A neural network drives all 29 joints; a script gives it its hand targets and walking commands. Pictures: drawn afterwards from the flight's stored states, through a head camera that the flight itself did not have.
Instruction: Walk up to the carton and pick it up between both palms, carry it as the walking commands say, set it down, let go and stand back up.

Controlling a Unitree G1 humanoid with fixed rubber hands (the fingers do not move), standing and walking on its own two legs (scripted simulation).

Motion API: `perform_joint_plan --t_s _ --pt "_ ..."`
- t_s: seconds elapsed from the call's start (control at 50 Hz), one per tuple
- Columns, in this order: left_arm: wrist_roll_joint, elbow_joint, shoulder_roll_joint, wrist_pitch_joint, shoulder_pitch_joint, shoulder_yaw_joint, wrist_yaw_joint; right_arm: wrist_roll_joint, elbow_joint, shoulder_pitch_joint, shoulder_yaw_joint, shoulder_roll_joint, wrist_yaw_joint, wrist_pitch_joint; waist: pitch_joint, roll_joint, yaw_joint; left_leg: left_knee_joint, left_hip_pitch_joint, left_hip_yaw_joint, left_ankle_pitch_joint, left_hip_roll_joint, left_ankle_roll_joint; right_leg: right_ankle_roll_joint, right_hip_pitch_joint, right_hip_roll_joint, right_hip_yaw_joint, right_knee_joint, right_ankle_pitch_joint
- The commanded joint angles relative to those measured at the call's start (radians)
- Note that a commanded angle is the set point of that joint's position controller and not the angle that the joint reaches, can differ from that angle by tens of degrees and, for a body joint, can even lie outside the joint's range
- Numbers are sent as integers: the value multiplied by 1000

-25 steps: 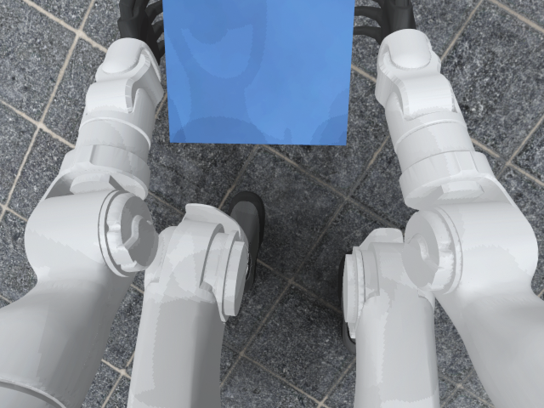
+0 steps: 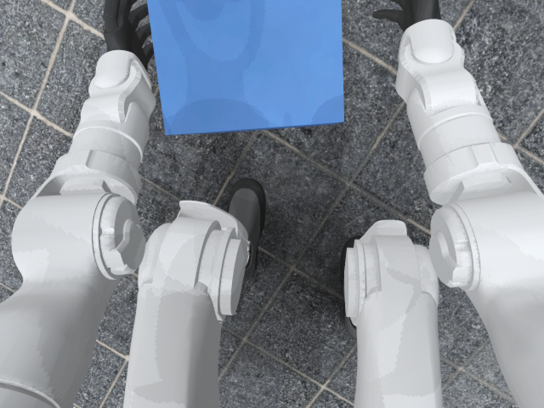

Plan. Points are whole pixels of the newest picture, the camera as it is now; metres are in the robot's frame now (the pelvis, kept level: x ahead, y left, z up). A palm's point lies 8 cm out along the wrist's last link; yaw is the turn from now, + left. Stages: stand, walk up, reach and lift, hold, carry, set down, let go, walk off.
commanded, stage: set down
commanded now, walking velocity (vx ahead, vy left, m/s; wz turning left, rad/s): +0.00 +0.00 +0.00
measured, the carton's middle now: (261, 52) +0.51 +0.11 -0.26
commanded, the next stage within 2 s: let go in 1.56 s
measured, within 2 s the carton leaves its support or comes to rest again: neither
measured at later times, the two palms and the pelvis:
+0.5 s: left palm (101, 43) +0.48 +0.27 -0.14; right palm out of the picture +0.56 -0.09 -0.13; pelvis +0.00 +0.00 +0.02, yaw +0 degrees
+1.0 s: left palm out of the picture +0.48 +0.28 +0.01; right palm out of the picture +0.56 -0.09 +0.02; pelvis +0.02 +0.01 +0.12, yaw +0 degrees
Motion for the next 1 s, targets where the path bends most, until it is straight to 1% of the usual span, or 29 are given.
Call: perform_joint_plan --t_s 0.0,0.04,0.08,0.16,0.22,0.26,0.36,0.44,0.48,0.56,0.64,0.76,0.88,0.98 --pt "-57 -102 29 -37 -181 -52 13 68 -109 -284 63 -42 -2 -26 -1034 -170 44 -20 769 17 287 -21 5 6 252 -74 -13 -273 231" --pt "-62 -98 45 -38 -176 -54 14 91 -113 -301 82 -50 3 -26 -1039 -181 61 -20 769 16 290 -15 7 7 257 -78 -11 -270 228" --pt "-58 -88 61 -36 -163 -47 14 102 -109 -305 84 -66 5 -25 -1037 -186 70 -20 770 16 287 -9 7 9 255 -82 -10 -270 219" --pt "-43 -77 85 -31 -138 -29 11 95 -82 -278 59 -99 6 -18 -1022 -180 65 -23 774 16 270 -4 5 9 241 -87 -9 -274 197" --pt "-36 -91 100 -28 -127 -18 9 85 -76 -255 40 -116 8 -12 -1031 -173 58 -30 787 16 261 -6 4 8 241 -88 -13 -277 186" --pt "-38 -133 109 -24 -125 -16 10 86 -109 -254 37 -122 7 -7 -1084 -171 58 -38 819 19 268 -9 3 9 267 -85 -20 -282 191" --pt "-54 -283 142 17 -116 -22 19 107 -249 -258 37 -134 -5 26 -1282 -160 68 -72 943 44 271 -20 3 9 372 -71 -51 -310 187" --pt "-28 -382 142 62 -99 -18 27 116 -294 -231 19 -139 -8 60 -1345 -119 75 -108 1015 69 239 -26 -1 1 386 -60 -66 -347 150" --pt "-12 -418 126 81 -87 -17 27 113 -293 -209 3 -140 -6 72 -1347 -92 70 -129 1035 78 227 -29 -5 -4 375 -55 -71 -368 136" --pt "17 -453 78 109 -43 -10 22 80 -261 -143 -45 -135 2 84 -1308 -48 43 -175 1054 84 218 -39 -16 -11 335 -46 -79 -415 119" --pt "45 -474 40 124 8 6 18 43 -246 -87 -86 -122 14 85 -1277 -28 28 -228 1072 84 233 -52 -24 -12 316 -37 -86 -468 124" --pt "76 -519 16 137 66 35 13 12 -285 -55 -113 -109 33 84 -1297 -44 34 -310 1115 89 270 -68 -23 -7 367 -27 -93 -547 158" --pt "81 -580 5 156 121 46 3 -4 -344 -21 -121 -108 46 97 -1368 -74 36 -394 1207 92 313 -77 -18 3 465 -23 -98 -633 204" --pt "84 -616 -6 171 158 44 -7 -13 -368 10 -131 -109 58 108 -1384 -86 31 -476 1284 89 334 -79 -16 7 536 -22 -99 -715 224"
